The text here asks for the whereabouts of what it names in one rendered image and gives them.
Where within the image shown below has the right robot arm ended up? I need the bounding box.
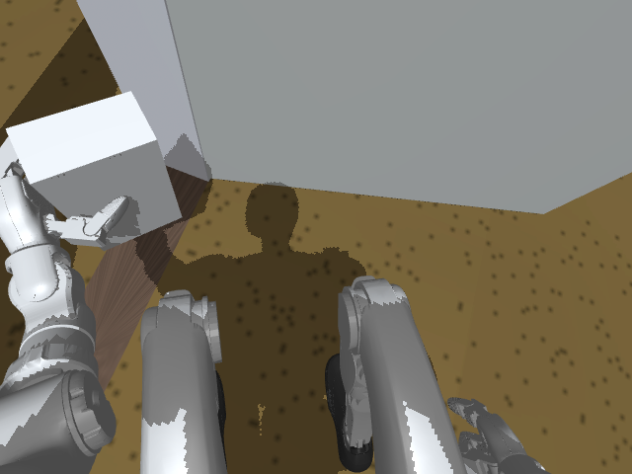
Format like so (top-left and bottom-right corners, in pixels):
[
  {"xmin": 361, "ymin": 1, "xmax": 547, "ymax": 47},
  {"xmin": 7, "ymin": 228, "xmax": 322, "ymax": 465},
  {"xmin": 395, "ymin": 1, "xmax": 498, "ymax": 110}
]
[{"xmin": 498, "ymin": 454, "xmax": 551, "ymax": 474}]

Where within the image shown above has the carton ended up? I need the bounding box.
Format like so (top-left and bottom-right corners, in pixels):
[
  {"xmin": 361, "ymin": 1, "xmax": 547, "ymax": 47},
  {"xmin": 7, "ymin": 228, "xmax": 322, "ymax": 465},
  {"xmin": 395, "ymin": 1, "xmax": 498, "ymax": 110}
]
[{"xmin": 5, "ymin": 91, "xmax": 182, "ymax": 251}]

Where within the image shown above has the right robot foot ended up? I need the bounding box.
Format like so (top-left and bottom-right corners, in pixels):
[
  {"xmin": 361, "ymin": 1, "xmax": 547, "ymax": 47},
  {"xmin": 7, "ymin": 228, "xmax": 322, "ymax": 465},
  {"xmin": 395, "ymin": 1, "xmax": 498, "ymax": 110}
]
[{"xmin": 325, "ymin": 354, "xmax": 373, "ymax": 473}]

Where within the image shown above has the left robot arm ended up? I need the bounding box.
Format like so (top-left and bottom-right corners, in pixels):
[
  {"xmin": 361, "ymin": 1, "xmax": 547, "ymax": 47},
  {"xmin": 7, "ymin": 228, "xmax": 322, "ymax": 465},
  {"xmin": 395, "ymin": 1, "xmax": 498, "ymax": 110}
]
[{"xmin": 0, "ymin": 243, "xmax": 117, "ymax": 474}]

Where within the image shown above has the right robot hand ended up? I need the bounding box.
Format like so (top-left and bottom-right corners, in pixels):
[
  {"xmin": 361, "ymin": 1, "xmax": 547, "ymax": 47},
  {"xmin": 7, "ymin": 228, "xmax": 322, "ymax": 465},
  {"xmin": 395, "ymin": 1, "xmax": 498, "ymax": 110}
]
[{"xmin": 447, "ymin": 397, "xmax": 527, "ymax": 474}]

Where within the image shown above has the left robot hand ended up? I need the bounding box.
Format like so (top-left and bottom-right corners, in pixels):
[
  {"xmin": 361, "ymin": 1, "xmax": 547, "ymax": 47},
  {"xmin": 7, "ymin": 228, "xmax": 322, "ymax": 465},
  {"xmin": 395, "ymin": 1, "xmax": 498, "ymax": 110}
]
[{"xmin": 0, "ymin": 136, "xmax": 129, "ymax": 255}]

